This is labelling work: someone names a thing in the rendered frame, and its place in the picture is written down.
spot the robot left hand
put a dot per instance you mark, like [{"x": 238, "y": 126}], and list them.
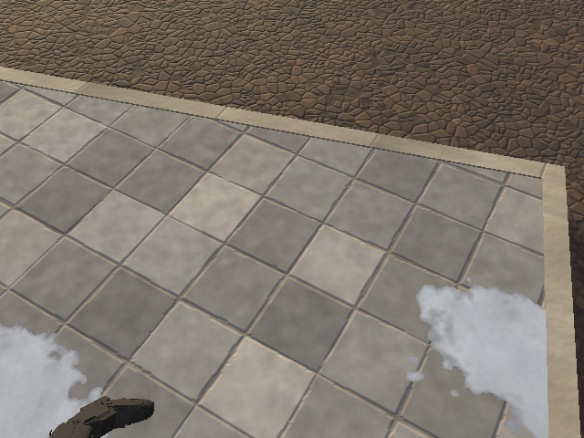
[{"x": 102, "y": 416}]

